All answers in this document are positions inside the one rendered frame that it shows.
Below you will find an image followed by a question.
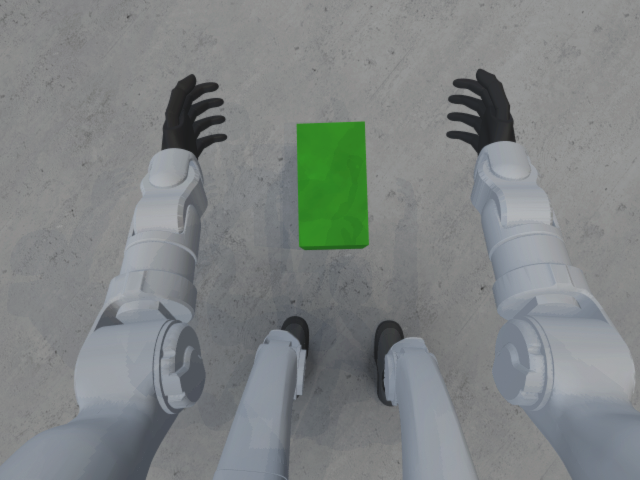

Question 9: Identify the robot right thigh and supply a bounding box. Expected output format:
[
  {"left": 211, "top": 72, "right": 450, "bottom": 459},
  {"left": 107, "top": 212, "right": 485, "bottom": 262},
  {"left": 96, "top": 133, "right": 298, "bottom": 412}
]
[{"left": 385, "top": 347, "right": 479, "bottom": 480}]

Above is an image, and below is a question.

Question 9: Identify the left robot hand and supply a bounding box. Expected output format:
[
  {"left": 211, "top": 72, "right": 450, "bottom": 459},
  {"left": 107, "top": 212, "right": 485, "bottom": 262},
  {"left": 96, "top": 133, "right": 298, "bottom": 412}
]
[{"left": 161, "top": 74, "right": 227, "bottom": 160}]

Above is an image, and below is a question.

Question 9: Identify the right robot upper arm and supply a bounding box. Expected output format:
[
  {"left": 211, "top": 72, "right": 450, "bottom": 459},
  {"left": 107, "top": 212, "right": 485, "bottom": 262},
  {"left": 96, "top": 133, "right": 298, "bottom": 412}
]
[{"left": 492, "top": 315, "right": 640, "bottom": 480}]

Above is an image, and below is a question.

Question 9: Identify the left robot foot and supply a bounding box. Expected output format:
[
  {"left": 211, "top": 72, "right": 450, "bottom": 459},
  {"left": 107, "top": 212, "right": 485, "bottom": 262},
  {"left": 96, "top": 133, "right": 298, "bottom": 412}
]
[{"left": 281, "top": 316, "right": 309, "bottom": 398}]

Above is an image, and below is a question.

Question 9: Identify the carton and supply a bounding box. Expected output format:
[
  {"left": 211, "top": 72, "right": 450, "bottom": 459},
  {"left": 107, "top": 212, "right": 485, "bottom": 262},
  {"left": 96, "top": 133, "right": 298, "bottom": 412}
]
[{"left": 297, "top": 121, "right": 369, "bottom": 250}]

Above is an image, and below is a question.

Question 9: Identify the left robot upper arm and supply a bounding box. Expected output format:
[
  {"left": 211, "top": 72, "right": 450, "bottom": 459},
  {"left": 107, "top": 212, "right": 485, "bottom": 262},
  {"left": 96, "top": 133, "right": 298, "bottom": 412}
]
[{"left": 0, "top": 319, "right": 206, "bottom": 480}]

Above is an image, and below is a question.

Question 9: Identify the right robot forearm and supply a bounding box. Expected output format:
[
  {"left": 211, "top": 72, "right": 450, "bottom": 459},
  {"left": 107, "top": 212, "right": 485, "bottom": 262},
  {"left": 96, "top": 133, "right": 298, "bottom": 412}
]
[{"left": 471, "top": 141, "right": 635, "bottom": 396}]

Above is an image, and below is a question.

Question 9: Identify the right robot hand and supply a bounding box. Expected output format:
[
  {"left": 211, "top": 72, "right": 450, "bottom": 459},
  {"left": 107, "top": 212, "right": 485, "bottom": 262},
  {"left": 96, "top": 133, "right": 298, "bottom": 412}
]
[{"left": 446, "top": 69, "right": 516, "bottom": 155}]

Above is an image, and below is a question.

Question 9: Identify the left robot forearm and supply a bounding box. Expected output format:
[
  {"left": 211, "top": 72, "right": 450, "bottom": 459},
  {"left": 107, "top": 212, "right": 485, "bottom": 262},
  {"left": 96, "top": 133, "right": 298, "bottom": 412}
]
[{"left": 74, "top": 148, "right": 208, "bottom": 405}]

